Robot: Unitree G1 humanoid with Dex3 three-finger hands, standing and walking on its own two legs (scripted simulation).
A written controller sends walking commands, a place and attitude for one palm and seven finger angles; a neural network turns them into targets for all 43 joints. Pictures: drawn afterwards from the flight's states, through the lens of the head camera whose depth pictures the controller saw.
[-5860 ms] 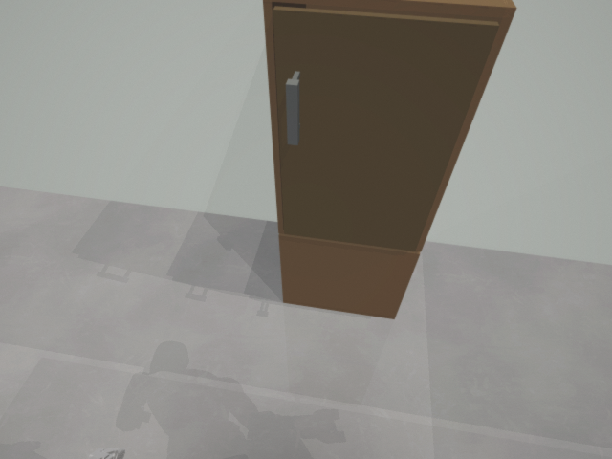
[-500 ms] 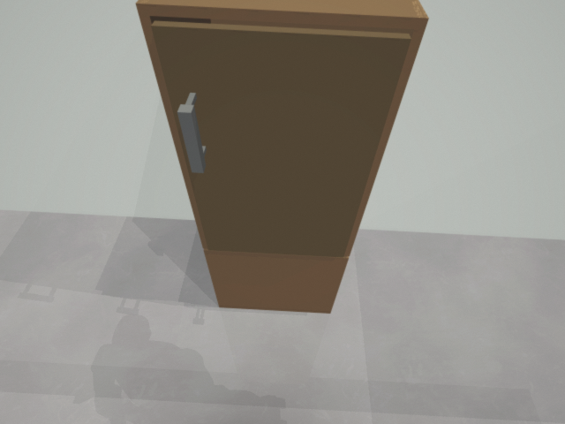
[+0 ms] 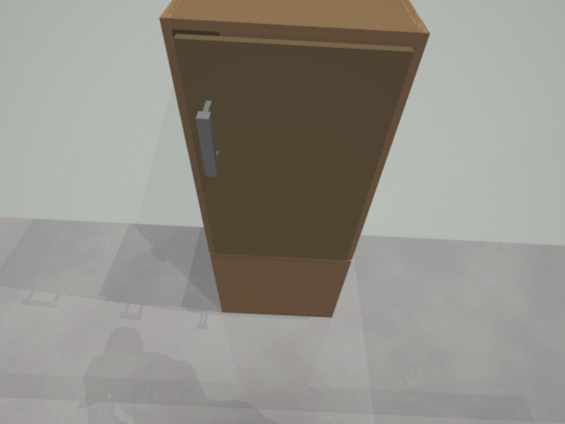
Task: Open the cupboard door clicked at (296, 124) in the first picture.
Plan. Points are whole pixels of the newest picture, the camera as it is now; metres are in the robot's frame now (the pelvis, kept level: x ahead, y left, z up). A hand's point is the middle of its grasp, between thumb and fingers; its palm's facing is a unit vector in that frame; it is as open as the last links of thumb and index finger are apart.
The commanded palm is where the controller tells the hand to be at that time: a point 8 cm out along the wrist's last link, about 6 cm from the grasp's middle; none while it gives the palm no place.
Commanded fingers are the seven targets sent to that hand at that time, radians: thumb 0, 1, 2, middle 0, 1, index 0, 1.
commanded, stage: come to a stop and stand still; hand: left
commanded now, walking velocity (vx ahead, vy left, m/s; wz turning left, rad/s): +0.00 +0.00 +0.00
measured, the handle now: (210, 139) +0.57 +0.18 +0.08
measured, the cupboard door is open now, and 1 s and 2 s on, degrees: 0 0 0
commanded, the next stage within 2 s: look again from close up in 0.02 s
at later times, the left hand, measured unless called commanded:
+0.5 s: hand out of the picture +0.06 +0.19 -0.17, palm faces +0.00 -0.97 -0.22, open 7.4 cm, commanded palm none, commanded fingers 0.00 0.90 0.90 -0.20 -0.30 -0.20 -0.30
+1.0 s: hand (169, 364) +0.20 +0.17 -0.02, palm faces +0.04 -1.00 -0.06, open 8.1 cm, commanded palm +0.15 +0.24 -0.04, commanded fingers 0.00 0.50 0.73 -0.23 -0.56 -0.23 -0.56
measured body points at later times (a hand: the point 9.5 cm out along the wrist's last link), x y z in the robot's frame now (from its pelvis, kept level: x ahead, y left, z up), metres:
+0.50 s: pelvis +0.02 +0.01 +0.00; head +0.03 +0.00 +0.45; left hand +0.06 +0.24 -0.16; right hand +0.04 -0.22 -0.16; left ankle +0.03 +0.09 -0.74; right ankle -0.01 -0.11 -0.74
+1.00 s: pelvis -0.01 -0.03 -0.06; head +0.02 -0.02 +0.38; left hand +0.19 +0.23 -0.01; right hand +0.20 -0.27 -0.12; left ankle +0.03 +0.09 -0.74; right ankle +0.00 -0.11 -0.74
